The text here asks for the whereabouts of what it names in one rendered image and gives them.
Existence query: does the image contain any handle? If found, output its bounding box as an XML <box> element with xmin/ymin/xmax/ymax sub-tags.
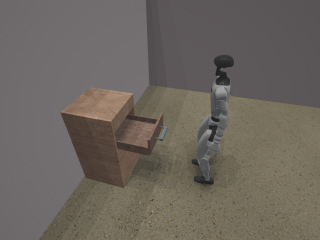
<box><xmin>154</xmin><ymin>126</ymin><xmax>168</xmax><ymax>141</ymax></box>

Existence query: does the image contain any robot left shin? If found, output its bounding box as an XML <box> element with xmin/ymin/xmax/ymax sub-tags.
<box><xmin>197</xmin><ymin>157</ymin><xmax>210</xmax><ymax>181</ymax></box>

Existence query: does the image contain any robot left forearm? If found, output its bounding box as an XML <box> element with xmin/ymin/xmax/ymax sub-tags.
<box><xmin>213</xmin><ymin>116</ymin><xmax>228</xmax><ymax>144</ymax></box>

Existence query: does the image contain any drawer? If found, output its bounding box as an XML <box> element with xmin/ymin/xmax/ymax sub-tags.
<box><xmin>114</xmin><ymin>112</ymin><xmax>164</xmax><ymax>156</ymax></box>

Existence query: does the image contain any robot left foot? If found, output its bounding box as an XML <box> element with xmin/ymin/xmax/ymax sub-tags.
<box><xmin>194</xmin><ymin>176</ymin><xmax>214</xmax><ymax>185</ymax></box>

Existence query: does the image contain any robot left upper arm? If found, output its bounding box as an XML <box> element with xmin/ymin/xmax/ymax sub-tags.
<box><xmin>215</xmin><ymin>86</ymin><xmax>230</xmax><ymax>120</ymax></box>

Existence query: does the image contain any cabinet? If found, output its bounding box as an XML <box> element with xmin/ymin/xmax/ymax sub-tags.
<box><xmin>60</xmin><ymin>87</ymin><xmax>140</xmax><ymax>188</ymax></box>

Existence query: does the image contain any left robot hand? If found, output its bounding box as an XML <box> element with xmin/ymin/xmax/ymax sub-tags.
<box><xmin>207</xmin><ymin>141</ymin><xmax>220</xmax><ymax>157</ymax></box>

